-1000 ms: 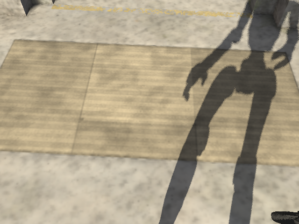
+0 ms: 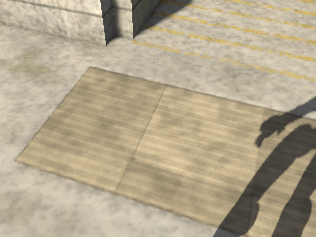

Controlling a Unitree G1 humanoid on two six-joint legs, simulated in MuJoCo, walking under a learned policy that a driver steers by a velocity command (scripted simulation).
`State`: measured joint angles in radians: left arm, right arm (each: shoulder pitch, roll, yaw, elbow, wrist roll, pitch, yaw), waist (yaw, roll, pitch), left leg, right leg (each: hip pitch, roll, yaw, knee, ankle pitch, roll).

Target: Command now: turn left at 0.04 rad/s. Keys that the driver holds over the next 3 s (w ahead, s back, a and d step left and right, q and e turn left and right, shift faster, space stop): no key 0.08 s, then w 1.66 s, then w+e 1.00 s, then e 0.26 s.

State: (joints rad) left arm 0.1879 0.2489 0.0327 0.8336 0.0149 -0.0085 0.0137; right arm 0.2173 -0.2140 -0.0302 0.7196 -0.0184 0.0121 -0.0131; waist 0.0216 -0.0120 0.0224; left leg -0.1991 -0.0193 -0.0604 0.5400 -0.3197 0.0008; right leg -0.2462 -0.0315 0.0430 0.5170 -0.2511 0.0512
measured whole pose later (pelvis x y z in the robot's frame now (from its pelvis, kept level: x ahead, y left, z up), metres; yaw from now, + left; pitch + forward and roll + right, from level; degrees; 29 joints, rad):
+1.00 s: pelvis +0.37 +0.02 +0.01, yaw -1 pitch +0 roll +2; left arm 0.23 0.30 0.05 0.86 -0.02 -0.08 0.01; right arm 0.27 -0.26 -0.06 0.86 0.00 -0.10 0.04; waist -0.02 -0.04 0.04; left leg -0.19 -0.08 0.06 0.32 -0.14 0.08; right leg -0.56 -0.11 0.05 1.11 -0.26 -0.03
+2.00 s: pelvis +0.94 +0.01 +0.00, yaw -5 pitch +1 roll +0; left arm 0.34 0.29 0.05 0.92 -0.03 -0.06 0.01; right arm 0.12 -0.25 -0.05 0.84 0.00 -0.10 0.02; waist 0.02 -0.04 0.03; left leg -0.35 0.00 0.08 0.48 -0.16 0.03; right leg -0.37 -0.03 0.05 1.14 -0.40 -0.03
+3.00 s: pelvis +1.45 -0.16 -0.01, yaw -40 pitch +2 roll +1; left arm 0.31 0.31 0.08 0.70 -0.02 0.01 0.03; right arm 0.03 -0.26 -0.05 0.73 -0.02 -0.08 0.01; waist 0.05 -0.02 0.05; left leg -0.44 -0.01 0.02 0.51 -0.11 0.01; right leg -0.40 0.08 0.13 1.18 -0.57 0.04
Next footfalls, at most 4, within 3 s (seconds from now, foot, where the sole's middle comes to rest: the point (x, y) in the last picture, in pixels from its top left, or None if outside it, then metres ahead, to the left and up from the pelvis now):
0.78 left None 0.43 0.10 -0.77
1.32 right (193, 190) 0.74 -0.13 -0.77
1.88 left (145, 137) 1.05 0.11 -0.77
2.40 right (199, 107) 1.28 -0.19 -0.77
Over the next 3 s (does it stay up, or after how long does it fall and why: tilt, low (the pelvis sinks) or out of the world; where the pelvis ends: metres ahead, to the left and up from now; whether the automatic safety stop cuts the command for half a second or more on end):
stays up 1.45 -0.16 -0.01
